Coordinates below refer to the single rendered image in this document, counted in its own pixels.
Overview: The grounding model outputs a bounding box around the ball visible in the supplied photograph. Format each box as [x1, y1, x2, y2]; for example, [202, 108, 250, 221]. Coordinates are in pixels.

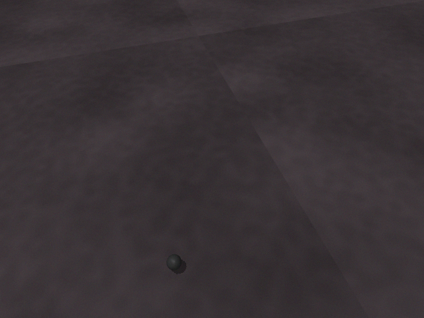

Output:
[166, 254, 182, 270]

